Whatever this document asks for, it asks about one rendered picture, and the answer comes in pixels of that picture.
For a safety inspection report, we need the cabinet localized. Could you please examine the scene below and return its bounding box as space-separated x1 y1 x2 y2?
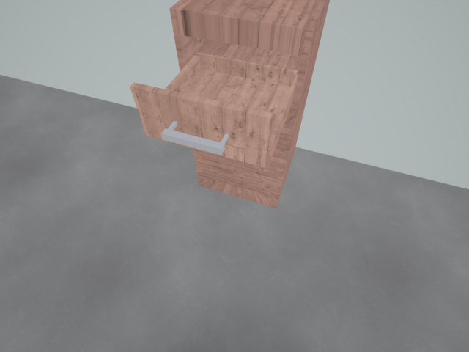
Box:
169 0 330 208

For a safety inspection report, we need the drawer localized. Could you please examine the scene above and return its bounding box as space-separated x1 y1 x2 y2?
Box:
130 52 298 168

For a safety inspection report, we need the handle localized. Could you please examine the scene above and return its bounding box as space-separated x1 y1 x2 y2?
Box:
161 121 229 155

